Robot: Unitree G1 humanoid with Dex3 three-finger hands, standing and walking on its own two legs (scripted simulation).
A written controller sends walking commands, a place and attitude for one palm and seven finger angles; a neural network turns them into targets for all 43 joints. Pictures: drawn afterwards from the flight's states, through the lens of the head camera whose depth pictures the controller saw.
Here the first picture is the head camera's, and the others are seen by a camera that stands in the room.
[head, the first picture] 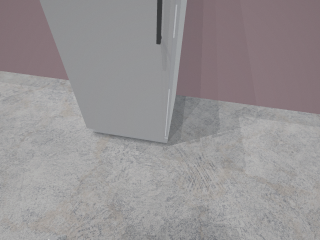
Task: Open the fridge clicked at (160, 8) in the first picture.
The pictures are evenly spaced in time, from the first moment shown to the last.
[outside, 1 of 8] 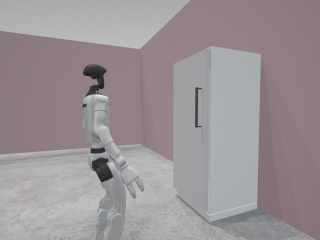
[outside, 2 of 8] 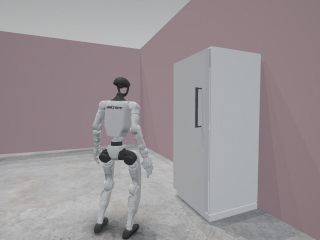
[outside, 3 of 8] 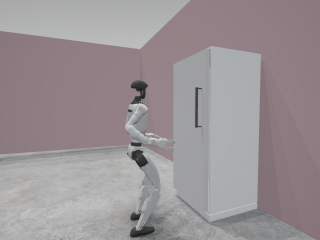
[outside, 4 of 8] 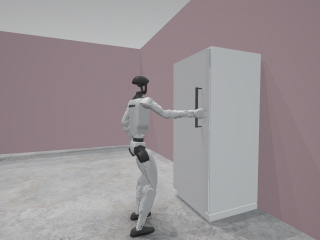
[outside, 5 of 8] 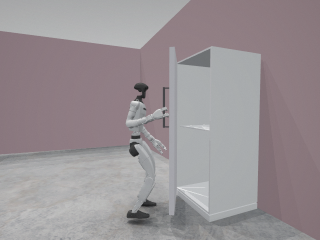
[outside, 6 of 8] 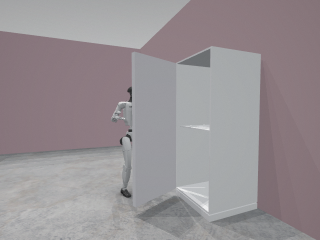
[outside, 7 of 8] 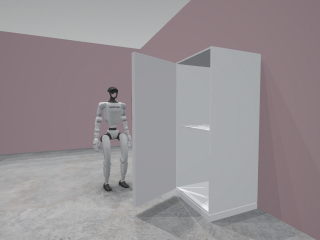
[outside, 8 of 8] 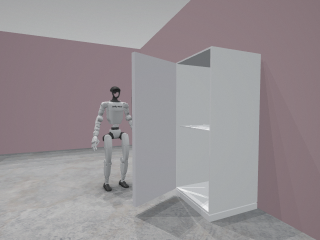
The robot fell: no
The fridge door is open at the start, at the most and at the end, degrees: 0 76 67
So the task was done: yes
